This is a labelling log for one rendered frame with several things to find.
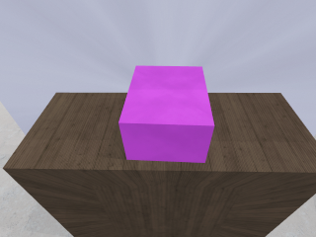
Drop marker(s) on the carton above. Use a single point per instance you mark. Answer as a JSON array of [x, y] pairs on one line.
[[166, 115]]

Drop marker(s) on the pedestal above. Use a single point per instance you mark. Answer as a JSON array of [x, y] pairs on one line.
[[259, 169]]

